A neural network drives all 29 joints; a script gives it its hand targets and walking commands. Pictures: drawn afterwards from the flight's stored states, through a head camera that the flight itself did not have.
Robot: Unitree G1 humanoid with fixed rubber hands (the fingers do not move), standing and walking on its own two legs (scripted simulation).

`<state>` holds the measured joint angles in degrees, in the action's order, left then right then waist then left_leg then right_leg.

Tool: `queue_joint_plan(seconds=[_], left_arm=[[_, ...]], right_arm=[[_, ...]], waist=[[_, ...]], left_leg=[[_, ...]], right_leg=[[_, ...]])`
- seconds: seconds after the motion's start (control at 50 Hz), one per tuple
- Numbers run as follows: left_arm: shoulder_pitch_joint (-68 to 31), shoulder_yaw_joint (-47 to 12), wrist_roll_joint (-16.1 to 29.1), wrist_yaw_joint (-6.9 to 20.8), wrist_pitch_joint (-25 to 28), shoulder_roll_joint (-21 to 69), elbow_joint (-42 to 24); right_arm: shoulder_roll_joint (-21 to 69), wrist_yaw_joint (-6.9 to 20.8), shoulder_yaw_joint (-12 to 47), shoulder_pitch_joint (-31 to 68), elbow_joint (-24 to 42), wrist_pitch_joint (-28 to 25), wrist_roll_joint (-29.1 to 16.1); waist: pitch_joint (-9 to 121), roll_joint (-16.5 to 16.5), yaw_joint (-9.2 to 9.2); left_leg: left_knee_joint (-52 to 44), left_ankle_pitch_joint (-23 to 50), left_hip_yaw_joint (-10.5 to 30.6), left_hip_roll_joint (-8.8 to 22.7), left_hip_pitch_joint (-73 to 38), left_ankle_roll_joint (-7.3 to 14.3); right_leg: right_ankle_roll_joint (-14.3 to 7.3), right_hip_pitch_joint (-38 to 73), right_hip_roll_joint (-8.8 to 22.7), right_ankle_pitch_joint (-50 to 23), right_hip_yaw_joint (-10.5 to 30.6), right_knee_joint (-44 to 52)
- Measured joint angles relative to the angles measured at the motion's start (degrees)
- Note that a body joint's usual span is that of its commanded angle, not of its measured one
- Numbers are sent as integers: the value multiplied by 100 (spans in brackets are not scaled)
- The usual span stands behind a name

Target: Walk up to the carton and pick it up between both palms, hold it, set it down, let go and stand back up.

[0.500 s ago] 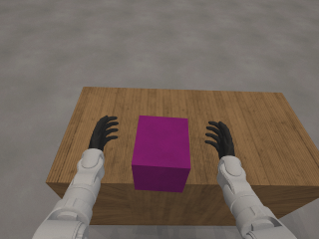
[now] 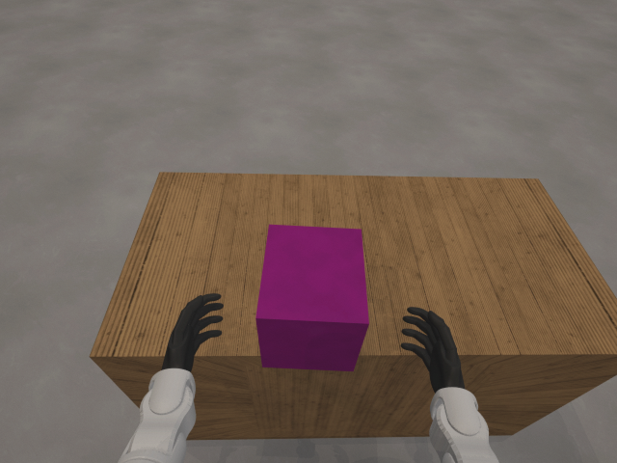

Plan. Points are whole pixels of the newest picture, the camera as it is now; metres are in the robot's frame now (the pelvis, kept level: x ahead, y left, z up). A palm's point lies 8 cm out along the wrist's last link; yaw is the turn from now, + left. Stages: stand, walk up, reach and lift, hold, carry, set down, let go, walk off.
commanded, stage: set down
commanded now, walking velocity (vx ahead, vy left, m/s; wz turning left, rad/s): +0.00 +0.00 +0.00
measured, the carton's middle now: (311, 298) +0.41 +0.02 -0.09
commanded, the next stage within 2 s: let go in 1.80 s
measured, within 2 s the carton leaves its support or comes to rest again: neither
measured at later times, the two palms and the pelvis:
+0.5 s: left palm (159, 435) +0.18 +0.21 -0.07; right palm (458, 448) +0.18 -0.18 -0.07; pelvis +0.00 +0.00 -0.01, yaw +0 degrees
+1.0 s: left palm (154, 426) +0.19 +0.22 -0.07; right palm (483, 450) +0.18 -0.21 -0.07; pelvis +0.02 +0.00 +0.00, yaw -1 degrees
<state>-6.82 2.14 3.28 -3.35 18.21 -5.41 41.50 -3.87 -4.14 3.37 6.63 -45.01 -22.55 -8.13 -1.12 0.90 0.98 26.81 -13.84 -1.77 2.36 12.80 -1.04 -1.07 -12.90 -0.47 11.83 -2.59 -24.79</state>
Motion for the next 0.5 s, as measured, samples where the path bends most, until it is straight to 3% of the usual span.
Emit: queue_joint_plan(seconds=[0.26,0.38,0.5], left_arm=[[1032,-336,247,-210,780,-192,-61],[1274,-362,238,-180,834,-242,-140],[1478,-467,262,-186,558,-310,-236]], right_arm=[[180,217,-171,-918,-14,-611,338],[71,325,-167,-1110,-210,-888,272],[-61,429,-230,-1208,-326,-823,222]], waist=[[-212,72,12],[-307,67,56],[-353,71,68]], left_leg=[[336,-162,23,-1,150,-12],[419,-216,13,-6,128,-11],[356,-208,-1,-23,14,-5]], right_leg=[[-11,-167,14,195,-16,-386],[-2,-152,22,247,-3,-476],[4,-56,36,253,12,-445]])
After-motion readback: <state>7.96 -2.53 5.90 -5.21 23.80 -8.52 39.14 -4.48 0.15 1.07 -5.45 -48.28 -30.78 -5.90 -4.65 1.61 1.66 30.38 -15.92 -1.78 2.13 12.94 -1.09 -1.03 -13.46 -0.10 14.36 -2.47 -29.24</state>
